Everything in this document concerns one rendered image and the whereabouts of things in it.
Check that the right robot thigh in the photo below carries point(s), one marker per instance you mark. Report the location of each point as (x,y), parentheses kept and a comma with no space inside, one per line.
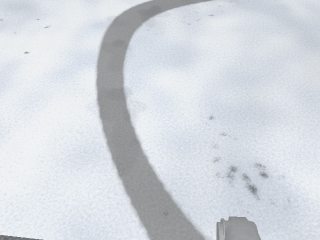
(236,228)

